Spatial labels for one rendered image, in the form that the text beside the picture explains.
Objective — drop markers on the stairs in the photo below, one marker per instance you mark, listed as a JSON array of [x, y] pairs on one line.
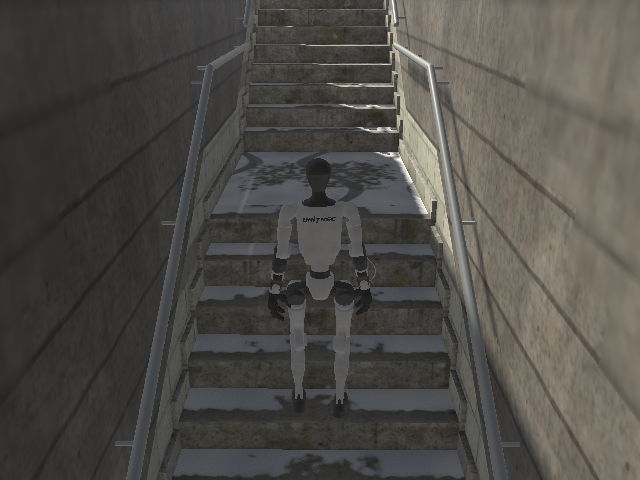
[[321, 79], [238, 421]]

